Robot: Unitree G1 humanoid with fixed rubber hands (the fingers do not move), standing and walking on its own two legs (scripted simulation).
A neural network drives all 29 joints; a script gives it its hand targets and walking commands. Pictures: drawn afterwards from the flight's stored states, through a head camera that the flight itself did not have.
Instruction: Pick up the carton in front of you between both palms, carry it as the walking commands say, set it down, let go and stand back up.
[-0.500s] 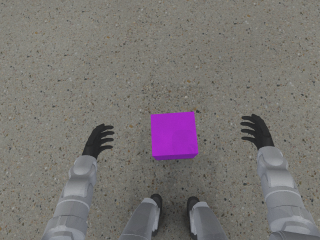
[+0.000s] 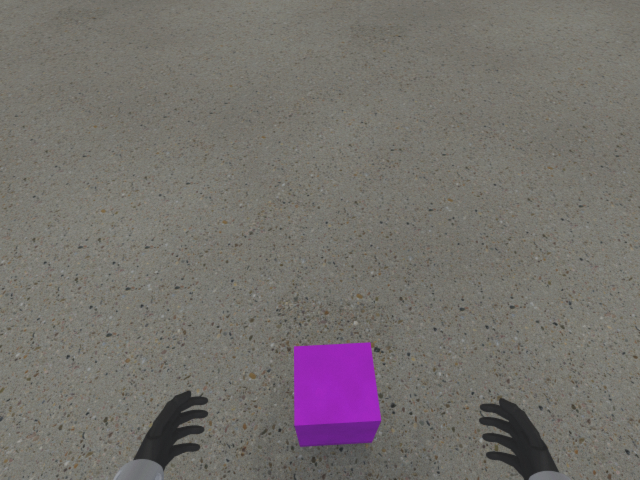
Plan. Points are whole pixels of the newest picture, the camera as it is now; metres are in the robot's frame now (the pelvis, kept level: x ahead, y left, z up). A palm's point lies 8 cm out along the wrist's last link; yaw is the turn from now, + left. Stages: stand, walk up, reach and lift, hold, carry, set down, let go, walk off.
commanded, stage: let go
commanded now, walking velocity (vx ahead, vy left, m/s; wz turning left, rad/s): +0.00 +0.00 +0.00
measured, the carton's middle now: (334, 396) +0.41 +0.01 -0.65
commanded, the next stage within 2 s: stand in 0.38 s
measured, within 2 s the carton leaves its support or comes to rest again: neither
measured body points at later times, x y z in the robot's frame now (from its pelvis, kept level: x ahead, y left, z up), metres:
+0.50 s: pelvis -0.01 +0.00 -0.01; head -0.01 +0.01 +0.44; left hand +0.16 +0.27 -0.09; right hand +0.15 -0.26 -0.09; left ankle -0.02 +0.11 -0.74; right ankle -0.02 -0.11 -0.74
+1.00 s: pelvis +0.01 +0.01 +0.00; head +0.02 +0.02 +0.45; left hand +0.15 +0.30 -0.11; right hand +0.15 -0.29 -0.10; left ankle -0.02 +0.11 -0.74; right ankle -0.02 -0.11 -0.74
